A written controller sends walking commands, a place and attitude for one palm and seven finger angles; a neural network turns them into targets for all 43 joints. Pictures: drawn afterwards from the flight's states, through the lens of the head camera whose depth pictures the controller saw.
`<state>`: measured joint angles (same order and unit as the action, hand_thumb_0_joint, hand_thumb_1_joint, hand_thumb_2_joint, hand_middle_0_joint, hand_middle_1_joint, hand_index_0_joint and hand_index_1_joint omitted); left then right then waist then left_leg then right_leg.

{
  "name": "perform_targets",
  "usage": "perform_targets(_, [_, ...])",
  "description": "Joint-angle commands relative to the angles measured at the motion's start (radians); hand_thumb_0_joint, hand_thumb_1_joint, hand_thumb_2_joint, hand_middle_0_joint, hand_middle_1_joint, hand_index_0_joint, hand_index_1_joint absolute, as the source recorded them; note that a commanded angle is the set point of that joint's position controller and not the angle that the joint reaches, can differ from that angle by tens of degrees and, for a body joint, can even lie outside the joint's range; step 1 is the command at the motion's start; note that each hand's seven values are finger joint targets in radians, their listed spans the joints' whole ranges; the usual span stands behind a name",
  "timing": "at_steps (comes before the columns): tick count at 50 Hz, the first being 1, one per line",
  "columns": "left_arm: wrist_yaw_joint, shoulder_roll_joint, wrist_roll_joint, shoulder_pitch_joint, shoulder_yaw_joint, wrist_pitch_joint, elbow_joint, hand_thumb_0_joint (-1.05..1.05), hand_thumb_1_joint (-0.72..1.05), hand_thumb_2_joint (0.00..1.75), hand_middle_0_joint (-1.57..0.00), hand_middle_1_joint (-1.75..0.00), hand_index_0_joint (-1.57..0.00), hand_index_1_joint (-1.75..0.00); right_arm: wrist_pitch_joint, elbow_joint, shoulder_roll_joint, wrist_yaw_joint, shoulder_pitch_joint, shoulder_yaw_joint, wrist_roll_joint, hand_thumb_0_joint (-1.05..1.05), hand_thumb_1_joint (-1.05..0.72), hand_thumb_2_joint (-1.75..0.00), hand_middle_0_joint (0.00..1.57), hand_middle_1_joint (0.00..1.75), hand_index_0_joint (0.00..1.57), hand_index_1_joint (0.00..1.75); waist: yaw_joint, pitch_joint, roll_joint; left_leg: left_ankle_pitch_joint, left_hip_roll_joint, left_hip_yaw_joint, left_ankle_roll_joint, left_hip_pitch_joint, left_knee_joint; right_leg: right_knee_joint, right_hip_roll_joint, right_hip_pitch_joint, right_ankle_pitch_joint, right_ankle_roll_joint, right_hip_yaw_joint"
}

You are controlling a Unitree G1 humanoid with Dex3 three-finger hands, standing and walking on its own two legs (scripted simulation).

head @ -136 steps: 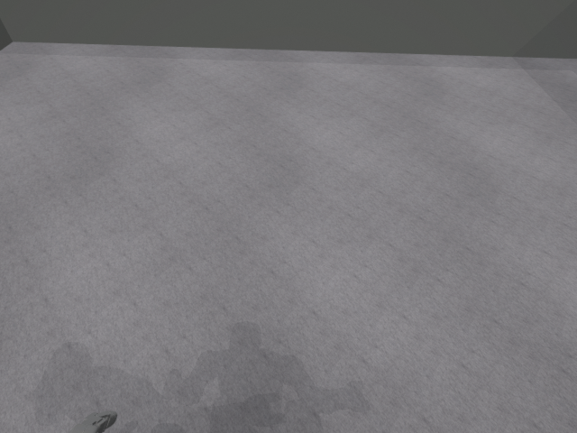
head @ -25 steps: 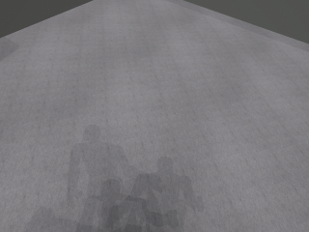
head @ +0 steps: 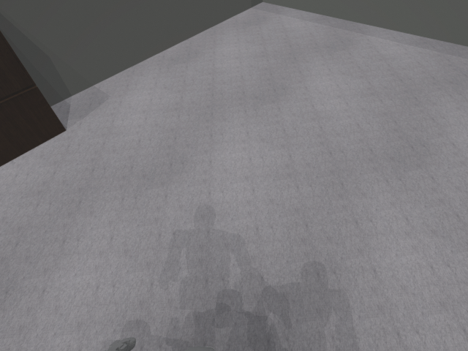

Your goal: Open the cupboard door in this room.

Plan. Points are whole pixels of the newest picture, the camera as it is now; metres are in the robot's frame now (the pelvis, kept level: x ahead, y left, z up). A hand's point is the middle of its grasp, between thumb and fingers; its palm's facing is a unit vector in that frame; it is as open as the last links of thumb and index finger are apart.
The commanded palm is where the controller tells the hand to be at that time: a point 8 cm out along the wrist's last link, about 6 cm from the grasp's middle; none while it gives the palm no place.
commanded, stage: turn or walk to find it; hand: left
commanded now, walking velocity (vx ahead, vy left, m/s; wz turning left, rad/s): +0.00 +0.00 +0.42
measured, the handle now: out of the picture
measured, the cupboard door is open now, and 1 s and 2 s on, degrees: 0 0 0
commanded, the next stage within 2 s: stand and wait in 0.10 s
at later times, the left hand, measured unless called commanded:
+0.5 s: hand out of the picture -0.07 +0.23 -0.18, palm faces +0.19 -0.96 -0.21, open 7.4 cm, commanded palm none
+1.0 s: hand out of the picture -0.07 +0.20 -0.16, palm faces +0.31 -0.92 -0.25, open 7.4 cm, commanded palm none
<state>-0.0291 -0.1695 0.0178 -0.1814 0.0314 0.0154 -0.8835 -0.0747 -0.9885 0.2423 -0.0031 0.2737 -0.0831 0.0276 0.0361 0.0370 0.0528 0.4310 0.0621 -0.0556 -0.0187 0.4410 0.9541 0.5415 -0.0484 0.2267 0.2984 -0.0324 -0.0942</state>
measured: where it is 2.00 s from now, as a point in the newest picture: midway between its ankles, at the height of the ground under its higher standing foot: outside the picture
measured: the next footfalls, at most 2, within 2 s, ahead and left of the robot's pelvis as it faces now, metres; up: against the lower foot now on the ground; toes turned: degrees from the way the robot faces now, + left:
left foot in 0.36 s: -0.01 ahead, +0.15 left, +0.00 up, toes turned +10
right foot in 0.74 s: -0.03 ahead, -0.09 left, +0.00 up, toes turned +11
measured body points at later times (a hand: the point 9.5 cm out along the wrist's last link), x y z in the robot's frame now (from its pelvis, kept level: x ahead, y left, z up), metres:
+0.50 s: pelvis -0.03 +0.04 +0.00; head -0.03 +0.06 +0.45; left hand -0.08 +0.28 -0.17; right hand +0.09 -0.18 -0.14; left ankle -0.05 +0.14 -0.74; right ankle -0.03 -0.10 -0.70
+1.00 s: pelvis -0.07 +0.01 +0.00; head -0.05 -0.01 +0.45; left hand -0.09 +0.25 -0.14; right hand +0.03 -0.23 -0.16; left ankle -0.12 +0.14 -0.68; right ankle -0.05 -0.10 -0.74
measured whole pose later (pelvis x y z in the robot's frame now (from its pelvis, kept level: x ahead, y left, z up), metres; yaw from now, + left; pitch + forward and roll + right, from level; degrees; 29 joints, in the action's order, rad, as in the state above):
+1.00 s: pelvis -0.07 +0.01 +0.00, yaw +17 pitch -2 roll +1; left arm -0.03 -0.15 0.03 -0.24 0.03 0.00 -0.99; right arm -0.07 -1.05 0.23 0.00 0.23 -0.08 0.02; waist 0.01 0.04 0.03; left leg 0.41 -0.03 0.00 -0.04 0.40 0.96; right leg 0.49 -0.08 0.18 0.28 -0.01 -0.16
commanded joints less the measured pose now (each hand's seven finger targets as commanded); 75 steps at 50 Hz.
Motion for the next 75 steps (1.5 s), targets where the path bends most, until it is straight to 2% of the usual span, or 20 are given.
perform_targets(1, [-0.009,-0.165,0.001,0.032,0.043,-0.026,0.068,0.00,0.90,0.90,-0.20,-0.30,-0.20,-0.30,0.017,0.052,0.061,-0.014,0.016,-0.022,-0.002,0.00,-0.90,-0.90,0.20,0.30,0.20,0.30,-0.001,0.036,-0.188,-0.087,-0.073,0.011,-0.031,0.106,0.256,-0.271,-0.237,0.012,-0.171,-0.068,0.143])
perform_targets(11, [-0.010,-0.201,0.017,-0.148,0.051,-0.025,-0.029,0.00,0.90,0.90,-0.20,-0.30,-0.20,-0.30,0.026,0.054,0.021,-0.002,-0.098,0.009,-0.014,0.00,-0.90,-0.90,0.20,0.30,0.20,0.30,-0.082,-0.016,-0.231,0.022,-0.093,0.087,-0.044,-0.007,-0.107,-0.201,-0.280,-0.114,-0.419,-0.123,0.121])
perform_targets(16, [-0.008,-0.192,0.004,-0.117,0.043,-0.015,-0.076,0.00,0.90,0.90,-0.20,-0.30,-0.20,-0.30,0.054,0.000,0.011,0.010,0.001,0.026,-0.020,0.00,-0.90,-0.90,0.20,0.30,0.20,0.30,-0.025,-0.061,-0.203,-0.219,-0.079,0.131,-0.017,-0.308,-0.511,-0.096,-0.221,-0.002,-0.345,-0.048,0.073])
perform_targets(17, [-0.007,-0.157,-0.005,-0.124,0.035,-0.010,-0.078,0.00,0.90,0.90,-0.20,-0.30,-0.20,-0.30,0.067,-0.012,0.050,0.013,0.030,0.021,-0.018,0.00,-0.90,-0.90,0.20,0.30,0.20,0.30,-0.015,-0.091,-0.085,-0.322,-0.144,0.066,0.000,-0.403,-0.591,-0.005,-0.165,0.045,-0.259,-0.002,0.030])
perform_targets(18, [-0.003,-0.099,-0.012,-0.158,0.021,-0.005,-0.071,0.00,0.90,0.90,-0.20,-0.30,-0.20,-0.30,0.077,-0.006,0.121,0.018,0.023,0.011,-0.011,0.00,-0.90,-0.90,0.20,0.30,0.20,0.30,-0.030,-0.100,0.134,-0.502,-0.327,-0.153,0.071,-0.437,-0.620,0.095,-0.075,0.162,-0.021,0.055,-0.021])
perform_targets(19, [-0.004,-0.084,-0.008,-0.133,0.010,-0.001,-0.077,0.00,0.90,0.90,-0.20,-0.30,-0.20,-0.30,0.071,-0.002,0.144,0.023,-0.003,0.010,-0.013,0.00,-0.90,-0.90,0.20,0.30,0.20,0.30,-0.027,-0.064,0.179,-0.573,-0.410,-0.188,0.143,-0.356,-0.665,0.206,-0.046,0.158,0.227,0.070,-0.009])
perform_targets(25, [0.007,-0.092,-0.002,-0.123,0.018,0.019,-0.133,0.00,0.90,0.90,-0.20,-0.30,-0.20,-0.30,0.072,0.001,0.097,0.043,-0.099,0.030,-0.012,0.00,-0.90,-0.90,0.20,0.30,0.20,0.30,-0.048,0.035,0.111,-0.645,-0.313,-0.085,0.177,-0.263,-0.657,0.363,-0.051,0.172,0.161,0.086,0.051])
perform_targets(30, [0.004,-0.079,-0.004,-0.074,0.023,0.015,-0.100,0.00,0.90,0.90,-0.20,-0.30,-0.20,-0.30,0.066,0.002,0.122,0.036,-0.051,0.006,-0.006,0.00,-0.90,-0.90,0.20,0.30,0.20,0.30,-0.017,-0.015,0.061,-0.635,-0.315,-0.158,0.196,-0.315,-0.635,0.263,-0.028,0.161,0.178,0.095,0.046])
perform_targets(35, [-0.002,-0.084,-0.007,-0.151,0.031,-0.002,-0.099,0.00,0.90,0.90,-0.20,-0.30,-0.20,-0.30,0.059,0.026,0.124,0.026,-0.091,-0.006,-0.010,0.00,-0.90,-0.90,0.20,0.30,0.20,0.30,-0.060,-0.078,0.077,-0.572,-0.252,-0.172,0.151,-0.234,-0.546,-0.042,-0.001,-0.027,-0.014,0.091,0.026])
perform_targets(36, [-0.005,-0.105,-0.004,-0.170,0.036,-0.010,-0.101,0.00,0.90,0.90,-0.20,-0.30,-0.20,-0.30,0.058,0.034,0.107,0.021,-0.098,-0.006,-0.016,0.00,-0.90,-0.90,0.20,0.30,0.20,0.30,-0.071,-0.086,0.021,-0.463,-0.210,-0.147,0.110,-0.162,-0.502,-0.155,-0.027,-0.119,-0.109,0.085,0.046])
perform_targets(38, [-0.013,-0.241,0.014,-0.175,0.065,-0.019,-0.082,0.00,0.90,0.90,-0.20,-0.30,-0.20,-0.30,0.054,0.080,0.020,0.011,-0.117,0.007,-0.019,0.00,-0.90,-0.90,0.20,0.30,0.20,0.30,-0.087,-0.037,-0.358,0.026,-0.015,0.059,0.001,0.104,-0.210,-0.264,-0.363,-0.204,-0.234,-0.061,0.363])
perform_targets(39, [-0.013,-0.248,0.010,-0.171,0.063,-0.014,-0.064,0.00,0.90,0.90,-0.20,-0.30,-0.20,-0.30,0.042,0.091,0.060,0.008,-0.146,-0.009,-0.012,0.00,-0.90,-0.90,0.20,0.30,0.20,0.30,-0.105,-0.030,-0.287,0.121,-0.041,0.024,0.002,0.076,-0.016,-0.278,-0.430,-0.092,-0.255,-0.132,0.356])
perform_targets(44, [-0.012,-0.149,0.010,-0.030,0.041,-0.024,-0.031,0.00,0.90,0.90,-0.20,-0.30,-0.20,-0.30,0.020,0.010,0.025,-0.005,-0.040,-0.010,-0.009,0.00,-0.90,-0.90,0.20,0.30,0.20,0.30,-0.021,0.034,-0.191,-0.049,-0.081,0.032,-0.018,0.063,0.172,-0.257,-0.243,-0.003,-0.220,-0.075,0.116])
perform_targets(51, [-0.009,-0.187,0.016,-0.128,0.041,-0.024,-0.089,0.00,0.90,0.90,-0.20,-0.30,-0.20,-0.30,0.039,0.008,-0.008,0.004,-0.087,0.019,-0.016,0.00,-0.90,-0.90,0.20,0.30,0.20,0.30,-0.077,0.003,-0.244,-0.002,-0.096,0.113,-0.027,-0.075,-0.216,-0.202,-0.251,-0.077,-0.376,-0.113,0.117])
perform_targets(54, [-0.009,-0.172,0.003,-0.102,0.035,-0.020,-0.111,0.00,0.90,0.90,-0.20,-0.30,-0.20,-0.30,0.059,-0.033,-0.009,0.012,-0.001,0.030,-0.018,0.00,-0.90,-0.90,0.20,0.30,0.20,0.30,-0.033,-0.042,-0.211,-0.205,-0.095,0.126,-0.020,-0.266,-0.495,-0.115,-0.204,-0.033,-0.346,-0.054,0.083])
perform_targets(57, [-0.007,-0.064,-0.013,-0.136,0.008,-0.006,-0.110,0.00,0.90,0.90,-0.20,-0.30,-0.20,-0.30,0.082,-0.044,0.110,0.026,0.009,0.020,-0.010,0.00,-0.90,-0.90,0.20,0.30,0.20,0.30,-0.052,-0.050,0.157,-0.547,-0.357,-0.138,0.106,-0.318,-0.631,0.041,-0.050,0.069,0.055,0.064,-0.012])
perform_targets(59, [-0.007,-0.055,-0.005,-0.103,0.002,0.008,-0.137,0.00,0.90,0.90,-0.20,-0.30,-0.20,-0.30,0.085,-0.053,0.084,0.038,-0.038,0.029,-0.006,0.00,-0.90,-0.90,0.20,0.30,0.20,0.30,-0.047,0.007,0.215,-0.474,-0.341,-0.123,0.136,-0.232,-0.707,0.141,-0.046,0.062,0.174,0.067,0.021])
perform_targets(64, [0.004,-0.043,-0.003,-0.155,-0.010,0.005,-0.203,0.00,0.90,0.90,-0.20,-0.30,-0.20,-0.30,0.087,-0.067,0.048,0.050,-0.051,0.040,-0.013,0.00,-0.90,-0.90,0.20,0.30,0.20,0.30,-0.061,0.010,0.067,-0.534,-0.284,-0.034,0.136,-0.262,-0.651,0.039,-0.043,0.018,0.062,0.065,0.039])
perform_targets(68, [-0.003,-0.070,0.000,-0.183,-0.017,-0.017,-0.238,0.00,0.90,0.90,-0.20,-0.30,-0.20,-0.30,0.090,-0.081,0.014,0.042,-0.031,0.045,-0.026,0.00,-0.90,-0.90,0.20,0.30,0.20,0.30,-0.048,-0.002,-0.057,-0.384,-0.188,0.030,0.057,-0.262,-0.584,-0.186,-0.088,-0.063,-0.215,0.048,0.105])
perform_targets(75, [-0.006,-0.063,-0.002,-0.157,-0.022,-0.018,-0.240,0.00,0.90,0.90,-0.20,-0.30,-0.20,-0.30,0.081,-0.116,0.003,0.032,0.021,0.051,-0.019,0.00,-0.90,-0.90,0.20,0.30,0.20,0.30,-0.032,0.082,-0.097,-0.171,-0.172,0.033,0.042,-0.245,-0.657,-0.226,-0.074,0.025,-0.035,0.038,0.109])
